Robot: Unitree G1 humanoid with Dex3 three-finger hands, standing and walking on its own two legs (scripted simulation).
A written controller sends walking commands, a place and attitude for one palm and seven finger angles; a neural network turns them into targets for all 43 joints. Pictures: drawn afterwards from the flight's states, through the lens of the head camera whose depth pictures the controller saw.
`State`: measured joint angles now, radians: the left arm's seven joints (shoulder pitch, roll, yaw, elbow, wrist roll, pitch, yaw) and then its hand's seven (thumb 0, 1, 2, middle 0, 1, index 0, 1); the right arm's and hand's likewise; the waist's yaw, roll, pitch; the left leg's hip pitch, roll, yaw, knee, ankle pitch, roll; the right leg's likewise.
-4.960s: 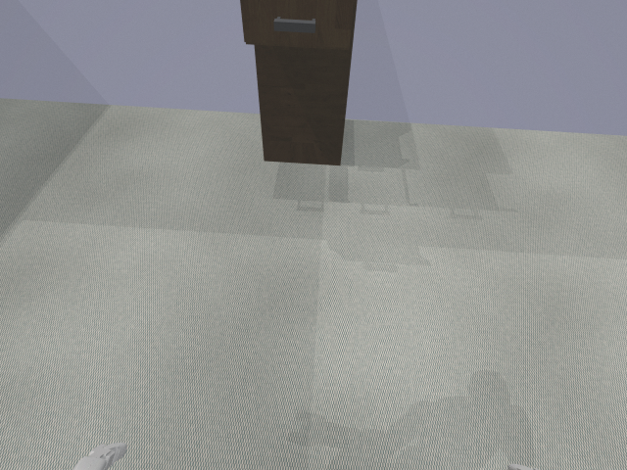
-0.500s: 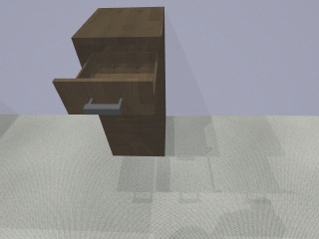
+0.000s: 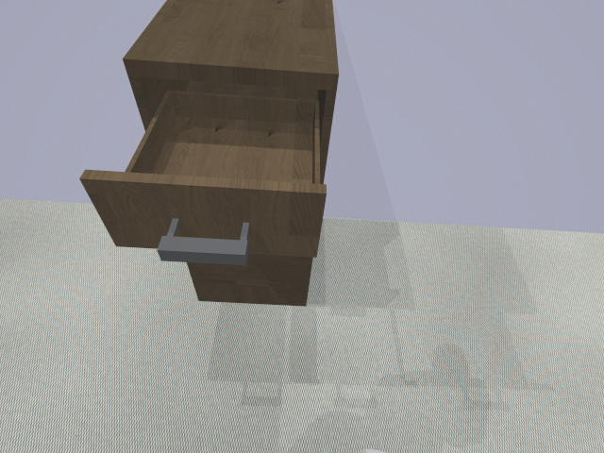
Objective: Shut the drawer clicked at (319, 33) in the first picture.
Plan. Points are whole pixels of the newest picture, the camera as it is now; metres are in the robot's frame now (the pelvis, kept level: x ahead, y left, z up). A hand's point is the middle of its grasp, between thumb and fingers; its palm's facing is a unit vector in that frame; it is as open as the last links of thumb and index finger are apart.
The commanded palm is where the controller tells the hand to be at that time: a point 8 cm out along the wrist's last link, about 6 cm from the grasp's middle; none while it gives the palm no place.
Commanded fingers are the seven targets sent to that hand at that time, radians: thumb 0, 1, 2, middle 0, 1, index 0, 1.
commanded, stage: take the last steps up to it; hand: left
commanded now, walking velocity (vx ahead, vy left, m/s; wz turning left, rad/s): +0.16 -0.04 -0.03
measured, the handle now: (207, 238) +0.40 +0.19 +0.02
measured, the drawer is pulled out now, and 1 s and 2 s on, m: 0.29 0.29 0.29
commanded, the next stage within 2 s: come to a stop and stand still in 0.04 s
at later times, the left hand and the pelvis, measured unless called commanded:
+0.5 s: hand out of the picture +0.15 +0.13 -0.17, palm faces +0.06 -0.98 -0.20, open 7.3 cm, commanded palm none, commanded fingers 0.00 0.90 0.90 -0.20 -0.30 -0.20 -0.30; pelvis +0.05 -0.03 -0.01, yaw +2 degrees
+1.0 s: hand out of the picture -0.01 +0.15 -0.17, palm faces +0.04 -0.98 -0.20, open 7.4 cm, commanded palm none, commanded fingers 0.00 0.90 0.90 -0.20 -0.30 -0.20 -0.30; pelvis +0.02 -0.02 +0.00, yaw +0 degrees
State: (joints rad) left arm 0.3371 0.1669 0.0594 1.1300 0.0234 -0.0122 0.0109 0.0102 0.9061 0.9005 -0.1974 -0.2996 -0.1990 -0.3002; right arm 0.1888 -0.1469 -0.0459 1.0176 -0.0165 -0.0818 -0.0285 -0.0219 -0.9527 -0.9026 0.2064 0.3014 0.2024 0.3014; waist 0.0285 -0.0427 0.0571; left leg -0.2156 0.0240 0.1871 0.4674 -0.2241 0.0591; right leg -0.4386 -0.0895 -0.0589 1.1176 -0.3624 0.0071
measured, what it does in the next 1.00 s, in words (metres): steps on the spot: right foot, then right foot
